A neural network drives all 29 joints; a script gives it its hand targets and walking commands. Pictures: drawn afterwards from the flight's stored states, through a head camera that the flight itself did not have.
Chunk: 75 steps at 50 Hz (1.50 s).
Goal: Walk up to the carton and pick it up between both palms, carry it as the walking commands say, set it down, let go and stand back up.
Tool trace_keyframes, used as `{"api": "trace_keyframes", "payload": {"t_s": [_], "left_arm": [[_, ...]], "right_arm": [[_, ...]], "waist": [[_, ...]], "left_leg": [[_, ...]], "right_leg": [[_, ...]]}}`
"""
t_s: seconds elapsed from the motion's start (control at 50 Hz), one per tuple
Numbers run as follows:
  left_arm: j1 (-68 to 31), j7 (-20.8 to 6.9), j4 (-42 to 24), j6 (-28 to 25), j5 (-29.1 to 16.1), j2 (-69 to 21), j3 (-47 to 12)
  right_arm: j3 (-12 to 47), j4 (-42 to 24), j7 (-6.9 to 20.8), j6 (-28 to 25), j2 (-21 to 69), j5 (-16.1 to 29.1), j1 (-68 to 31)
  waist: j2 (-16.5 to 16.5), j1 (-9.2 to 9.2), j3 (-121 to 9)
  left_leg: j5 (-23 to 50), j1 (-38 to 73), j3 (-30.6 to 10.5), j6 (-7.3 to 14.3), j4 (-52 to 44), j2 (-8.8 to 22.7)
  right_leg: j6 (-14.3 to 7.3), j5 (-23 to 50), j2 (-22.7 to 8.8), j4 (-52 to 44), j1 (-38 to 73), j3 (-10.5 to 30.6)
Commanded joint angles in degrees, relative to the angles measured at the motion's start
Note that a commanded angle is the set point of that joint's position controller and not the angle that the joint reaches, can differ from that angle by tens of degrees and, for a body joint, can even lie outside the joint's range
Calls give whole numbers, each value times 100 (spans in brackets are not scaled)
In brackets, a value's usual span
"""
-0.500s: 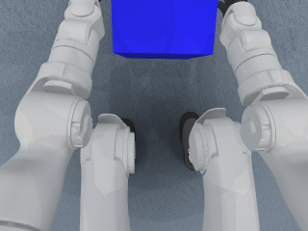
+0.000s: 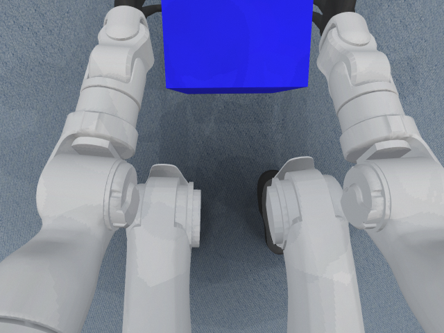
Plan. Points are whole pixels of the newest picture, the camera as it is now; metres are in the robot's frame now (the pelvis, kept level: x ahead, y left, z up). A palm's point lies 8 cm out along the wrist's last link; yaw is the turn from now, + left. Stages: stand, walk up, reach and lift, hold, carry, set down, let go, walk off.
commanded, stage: reach and lift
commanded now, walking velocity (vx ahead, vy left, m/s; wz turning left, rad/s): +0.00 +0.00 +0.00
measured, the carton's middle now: (232, 17) +0.54 -0.01 -0.23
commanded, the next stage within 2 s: none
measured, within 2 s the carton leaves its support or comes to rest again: neither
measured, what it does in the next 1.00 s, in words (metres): rises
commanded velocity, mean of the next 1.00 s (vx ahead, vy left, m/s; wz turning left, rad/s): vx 0.00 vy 0.00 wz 0.00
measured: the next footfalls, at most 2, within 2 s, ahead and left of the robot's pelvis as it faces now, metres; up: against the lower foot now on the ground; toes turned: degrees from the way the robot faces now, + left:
none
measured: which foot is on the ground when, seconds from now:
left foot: down 0.00-1.00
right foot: down 0.00-1.00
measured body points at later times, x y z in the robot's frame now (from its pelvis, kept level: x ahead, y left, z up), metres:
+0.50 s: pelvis +0.01 +0.00 +0.04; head +0.34 +0.00 +0.34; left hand +0.56 +0.12 -0.09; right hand +0.53 -0.15 -0.10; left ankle +0.10 +0.12 -0.33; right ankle +0.11 -0.12 -0.33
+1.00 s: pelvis +0.01 +0.00 +0.09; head +0.32 +0.00 +0.42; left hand +0.54 +0.12 -0.03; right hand +0.51 -0.15 -0.03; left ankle +0.10 +0.12 -0.33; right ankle +0.11 -0.12 -0.33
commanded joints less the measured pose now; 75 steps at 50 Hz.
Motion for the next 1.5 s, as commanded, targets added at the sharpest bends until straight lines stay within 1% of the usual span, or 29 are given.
{"api": "trace_keyframes", "payload": {"t_s": [0.0, 0.1, 0.24, 0.32, 0.34, 0.46, 0.48, 0.5, 0.56, 0.6, 0.62, 0.64, 0.7, 0.72, 0.78, 0.9, 0.94, 0.96, 1.08, 1.1, 1.14, 1.18, 1.22, 1.24, 1.28, 1.36, 1.44, 1.46, 1.48], "left_arm": [[-3915, -1465, -1358, -231, -376, -5691, -1728], [-3404, -1549, -641, 74, 82, -5896, -1143], [-3329, -1691, -763, 218, 16, -6452, -1165], [-2970, -1621, -760, 266, 207, -6623, -993], [-3268, -1613, -1095, 213, 143, -6462, -1068], [-2799, -1647, -652, 328, 556, -6233, -725], [-2553, -1654, -611, 307, 642, -6306, -728], [-2492, -1650, -546, 345, 589, -6437, -819], [-2407, -1643, -746, 307, 633, -6444, -782], [-2519, -1624, -938, 290, 439, -6626, -1017], [-2817, -1578, -1420, 232, 459, -6288, -1218], [-2895, -1553, -1556, 211, 304, -6388, -1171], [-2811, -1634, -1542, 294, 182, -6661, -1450], [-2929, -1645, -2010, 265, 132, -6678, -1645], [-2855, -1591, -1592, 375, 225, -6657, -1539], [-1832, -1677, -753, 449, 725, -6864, -870], [-2095, -1649, -886, 418, 691, -6878, -912], [-1790, -1622, -761, 451, 947, -6864, -777], [-1912, -1625, -644, 490, 1002, -7084, -662], [-2196, -1611, -1081, 418, 865, -6789, -731], [-2255, -1631, -963, 486, 921, -6867, -726], [-2227, -1615, -1072, 515, 900, -6954, -856], [-2484, -1618, -1263, 526, 806, -7022, -873], [-2467, -1604, -1657, 554, 680, -7010, -1229], [-2466, -1667, -1578, 566, 571, -7335, -1298], [-1594, -1666, -700, 689, 941, -7484, -776], [-1533, -1609, -997, 551, 826, -7646, -1102], [-1398, -1589, -1083, 529, 977, -7400, -1017], [-1518, -1561, -1201, 504, 919, -7392, -1110]], "right_arm": [[2041, -1662, 1451, -176, 5277, 516, -4329], [1937, -1558, 1552, 105, 5403, 59, -4562], [1761, -2099, 1475, 182, 5470, -206, -4455], [1782, -2057, 1523, 266, 5760, -234, -4277], [1655, -1713, 1555, 358, 5807, -395, -3871], [1513, -1537, 1562, 436, 5790, -644, -3585], [1542, -1557, 1584, 404, 5855, -535, -3523], [1593, -1609, 1593, 399, 5787, -630, -3548], [1990, -2000, 1589, 365, 5976, -311, -3838], [1998, -2146, 1518, 330, 5836, -373, -3815], [2065, -2215, 1508, 348, 5954, -280, -3775], [2152, -2066, 1458, 406, 5944, -324, -3725], [2108, -2136, 1386, 410, 5943, -470, -3526], [2343, -2309, 1343, 424, 6231, -248, -3392], [2044, -2035, 1338, 506, 6142, -523, -3264], [1951, -1930, 1473, 558, 6352, -638, -3110], [1956, -2143, 1489, 511, 6345, -621, -3325], [1916, -2007, 1487, 519, 6275, -603, -3179], [1666, -1992, 1548, 480, 6112, -728, -3284], [1826, -1900, 1535, 551, 6369, -696, -3285], [1489, -1740, 1529, 576, 6248, -760, -3228], [1684, -1827, 1522, 594, 6415, -750, -3200], [1359, -1359, 1561, 745, 6547, -1065, -2629], [1668, -2032, 1545, 665, 6530, -769, -3037], [1701, -1865, 1509, 720, 6597, -793, -2913], [1697, -2086, 1582, 653, 6555, -830, -3008], [1805, -1909, 1609, 656, 6802, -819, -2477], [1824, -1724, 1641, 680, 6853, -762, -2289], [1752, -1587, 1650, 694, 6903, -847, -2070]], "waist": [[525, -21, -8039], [60, 102, -7590], [223, -250, -7870], [336, -39, -8025], [178, -319, -7962], [86, -142, -7554], [295, 105, -7444], [161, -127, -7682], [268, 402, -8089], [31, -45, -8354], [266, 300, -8606], [-122, 33, -8865], [30, -219, -8969], [108, -48, -9441], [122, -323, -9050], [171, 134, -8074], [-39, -41, -8064], [184, 297, -8046], [297, 30, -7910], [-224, 78, -8280], [330, 98, -8171], [208, 101, -8445], [132, -247, -8200], [323, -154, -9018], [190, -288, -8975], [402, 60, -8023], [345, -68, -8658], [510, 143, -8534], [347, -99, -8239]], "left_leg": [[2566, 3964, 495, 168, -1009, -259], [1883, 3466, 496, 246, -1241, -280], [2177, 3131, 558, 178, -1352, -338], [2424, 3376, 586, 158, -1514, -369], [2388, 3291, 521, 136, -1544, -354], [1985, 3043, 533, 122, -1882, -332], [2326, 3171, 545, 127, -1873, -338], [2324, 3370, 452, 112, -1919, -321], [2541, 3305, 621, 131, -1856, -341], [2697, 3516, 490, 100, -1915, -360], [2821, 3709, 596, 93, -1900, -357], [2639, 3592, 582, 81, -1861, -347], [2784, 3712, 519, 30, -2003, -376], [2893, 3829, 610, 34, -1993, -371], [2413, 3905, 552, 27, -2203, -386], [2509, 3669, 541, 105, -2471, -378], [2443, 3643, 455, 110, -2556, -421], [2364, 3744, 560, 92, -2678, -401], [2162, 4153, 448, 82, -2925, -362], [2087, 4141, 408, 139, -2968, -389], [1859, 4256, 497, 73, -3101, -403], [2009, 4303, 530, 64, -3108, -412], [1860, 4350, 516, 31, -3253, -426], [2141, 4677, 525, -2, -3188, -464], [2201, 4543, 517, 9, -3223, -447], [2264, 4596, 512, 14, -3446, -486], [2697, 5048, 435, 17, -3530, -498], [2765, 5067, 438, 14, -3605, -480], [2651, 4979, 396, 6, -3675, -460]], "right_leg": [[-223, 2367, 331, -746, 3454, -539], [-176, 1714, 283, -913, 3389, -690], [-154, 2162, 349, -1198, 3433, -701], [-152, 2271, 356, -1366, 3340, -655], [-158, 2271, 335, -1437, 3318, -680], [-113, 2048, 345, -1675, 3355, -698], [-143, 2213, 348, -1667, 3191, -599], [-119, 2190, 359, -1671, 3285, -687], [-136, 2483, 336, -1750, 3662, -456], [-85, 2695, 381, -1759, 3920, -602], [-94, 2732, 382, -1769, 3819, -481], [-78, 2726, 375, -1871, 4339, -474], [-100, 2853, 409, -1864, 4344, -572], [-96, 3186, 379, -1969, 4930, -407], [-114, 2520, 436, -2101, 4443, -563], [-122, 2461, 392, -2416, 4185, -425], [-68, 2442, 426, -2468, 4158, -518], [-90, 2348, 414, -2520, 4213, -476], [-124, 1875, 443, -2783, 3903, -507], [-46, 1918, 416, -2804, 4241, -587], [-148, 1653, 443, -2872, 4151, -503], [-128, 1886, 461, -2924, 4455, -525], [-116, 1686, 485, -3083, 4220, -610], [-91, 2042, 480, -3024, 4699, -563], [-85, 2178, 472, -3127, 4854, -535], [-105, 1910, 455, -3379, 4384, -481], [-123, 2418, 506, -3376, 4825, -502], [-129, 2435, 481, -3402, 4725, -428], [-60, 2437, 514, -3507, 4703, -477]]}}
